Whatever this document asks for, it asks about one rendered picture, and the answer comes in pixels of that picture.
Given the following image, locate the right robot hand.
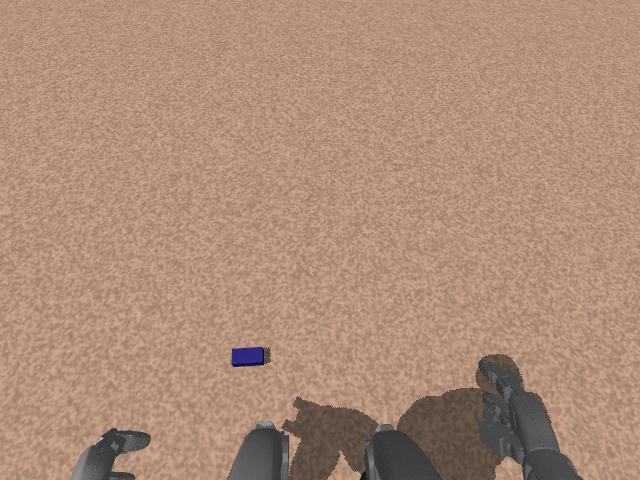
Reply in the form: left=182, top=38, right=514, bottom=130
left=478, top=360, right=560, bottom=465

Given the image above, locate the small box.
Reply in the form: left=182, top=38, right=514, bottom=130
left=231, top=347, right=264, bottom=367

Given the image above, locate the right robot arm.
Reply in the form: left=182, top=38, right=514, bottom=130
left=522, top=449, right=583, bottom=480

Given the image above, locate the left robot hand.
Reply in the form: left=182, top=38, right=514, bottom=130
left=69, top=428, right=151, bottom=480

